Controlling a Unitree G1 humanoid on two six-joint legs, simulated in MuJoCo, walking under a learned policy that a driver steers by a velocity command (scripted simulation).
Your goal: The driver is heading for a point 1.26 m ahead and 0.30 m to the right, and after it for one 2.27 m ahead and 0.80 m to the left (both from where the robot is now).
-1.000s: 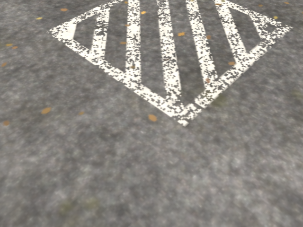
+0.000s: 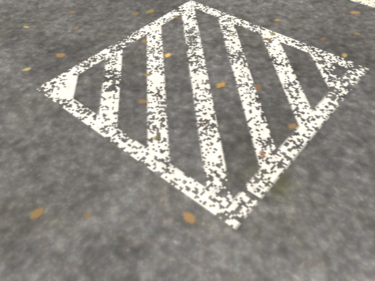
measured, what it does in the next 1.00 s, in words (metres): steps on the spot: right foot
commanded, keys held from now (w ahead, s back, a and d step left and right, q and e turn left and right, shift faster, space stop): shift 1.00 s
